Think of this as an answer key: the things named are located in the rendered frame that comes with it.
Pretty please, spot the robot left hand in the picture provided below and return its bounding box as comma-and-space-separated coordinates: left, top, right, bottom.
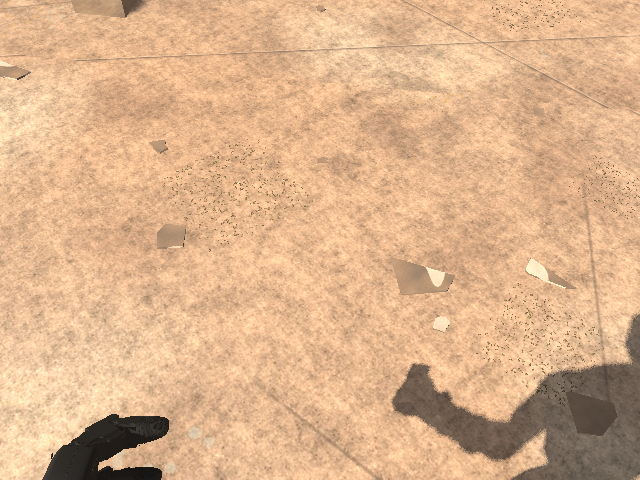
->
42, 414, 169, 480

